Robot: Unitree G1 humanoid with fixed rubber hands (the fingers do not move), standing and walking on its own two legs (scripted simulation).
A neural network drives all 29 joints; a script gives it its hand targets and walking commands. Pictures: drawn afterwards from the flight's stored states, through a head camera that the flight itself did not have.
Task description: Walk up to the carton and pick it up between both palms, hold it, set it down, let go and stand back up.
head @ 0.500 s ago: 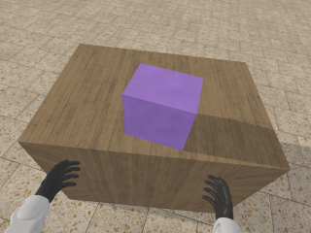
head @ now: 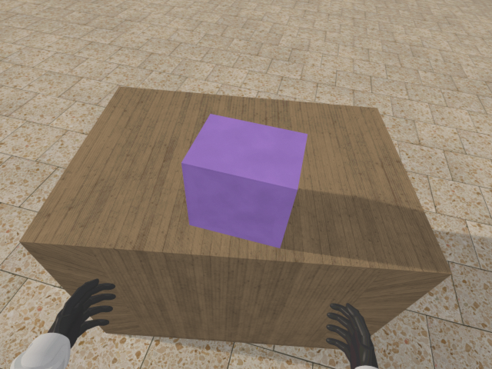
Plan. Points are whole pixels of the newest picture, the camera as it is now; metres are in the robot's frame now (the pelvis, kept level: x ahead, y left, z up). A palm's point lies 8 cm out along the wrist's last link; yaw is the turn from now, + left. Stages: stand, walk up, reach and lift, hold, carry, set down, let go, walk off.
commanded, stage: set down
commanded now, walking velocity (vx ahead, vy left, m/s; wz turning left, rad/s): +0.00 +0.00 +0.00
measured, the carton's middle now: (245, 181) +0.50 -0.01 -0.01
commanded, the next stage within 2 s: let go in 0.86 s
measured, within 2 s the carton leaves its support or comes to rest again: neither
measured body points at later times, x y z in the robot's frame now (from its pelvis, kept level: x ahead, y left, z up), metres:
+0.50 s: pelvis +0.00 -0.01 +0.00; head +0.02 +0.01 +0.45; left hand +0.21 +0.26 -0.07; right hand +0.16 -0.22 -0.08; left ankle +0.03 +0.13 -0.73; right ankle +0.02 -0.08 -0.73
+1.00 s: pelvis +0.00 -0.02 +0.00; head +0.01 -0.01 +0.45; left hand +0.20 +0.24 -0.08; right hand +0.14 -0.24 -0.09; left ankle +0.03 +0.13 -0.73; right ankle +0.02 -0.08 -0.73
